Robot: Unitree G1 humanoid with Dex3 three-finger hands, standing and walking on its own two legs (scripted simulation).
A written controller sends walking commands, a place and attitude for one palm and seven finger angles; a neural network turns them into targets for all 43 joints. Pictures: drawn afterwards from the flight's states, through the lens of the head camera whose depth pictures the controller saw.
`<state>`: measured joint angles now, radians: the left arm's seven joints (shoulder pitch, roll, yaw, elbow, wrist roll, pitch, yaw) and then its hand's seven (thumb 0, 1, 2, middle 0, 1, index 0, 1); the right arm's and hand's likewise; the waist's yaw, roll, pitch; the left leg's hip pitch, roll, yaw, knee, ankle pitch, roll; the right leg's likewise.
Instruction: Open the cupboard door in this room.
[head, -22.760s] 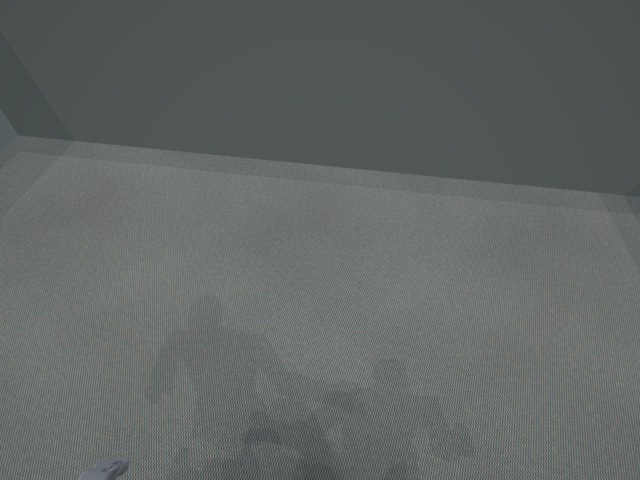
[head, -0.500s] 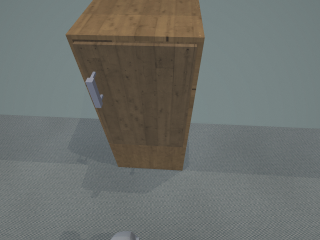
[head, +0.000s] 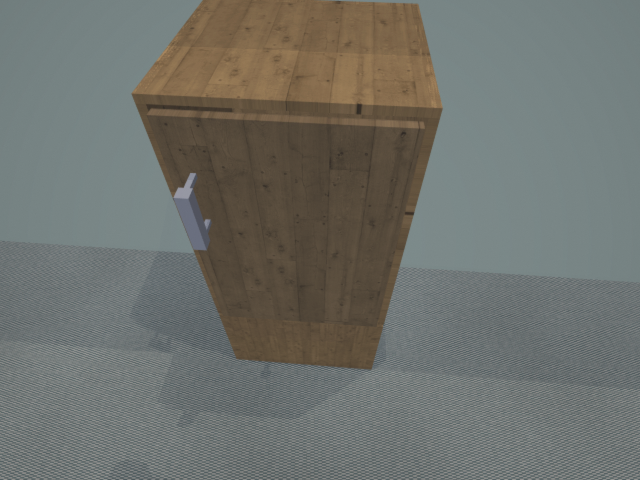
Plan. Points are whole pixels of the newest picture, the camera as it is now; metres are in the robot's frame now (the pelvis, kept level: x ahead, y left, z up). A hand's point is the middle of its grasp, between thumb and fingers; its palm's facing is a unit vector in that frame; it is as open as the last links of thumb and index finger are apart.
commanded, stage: come to a stop and stand still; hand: left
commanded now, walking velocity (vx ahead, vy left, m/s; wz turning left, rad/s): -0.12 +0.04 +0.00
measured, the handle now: (196, 211) +0.52 +0.26 -0.01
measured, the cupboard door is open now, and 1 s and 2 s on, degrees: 0 0 0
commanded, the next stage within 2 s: look again from close up in 1.30 s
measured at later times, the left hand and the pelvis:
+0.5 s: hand out of the picture +0.07 +0.21 -0.17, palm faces -0.04 -0.97 -0.24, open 7.4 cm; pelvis +0.00 +0.02 +0.00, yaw -1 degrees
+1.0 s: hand out of the picture +0.02 +0.21 -0.17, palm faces -0.03 -0.98 -0.19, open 7.4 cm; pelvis +0.02 +0.03 +0.01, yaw -2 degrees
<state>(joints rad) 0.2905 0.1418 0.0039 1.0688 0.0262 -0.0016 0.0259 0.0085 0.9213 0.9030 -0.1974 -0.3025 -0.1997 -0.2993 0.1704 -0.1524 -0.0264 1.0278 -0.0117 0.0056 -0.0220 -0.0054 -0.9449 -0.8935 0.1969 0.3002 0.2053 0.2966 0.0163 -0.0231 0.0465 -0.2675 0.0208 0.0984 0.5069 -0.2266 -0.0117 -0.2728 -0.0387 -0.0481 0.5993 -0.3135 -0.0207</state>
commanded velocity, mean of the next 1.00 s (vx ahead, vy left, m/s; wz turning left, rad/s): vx -0.02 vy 0.01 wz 0.00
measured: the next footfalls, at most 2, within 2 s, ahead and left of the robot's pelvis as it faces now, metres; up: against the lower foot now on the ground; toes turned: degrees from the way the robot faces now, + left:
none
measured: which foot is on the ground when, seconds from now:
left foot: down 0.00-1.00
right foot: down 0.00-1.00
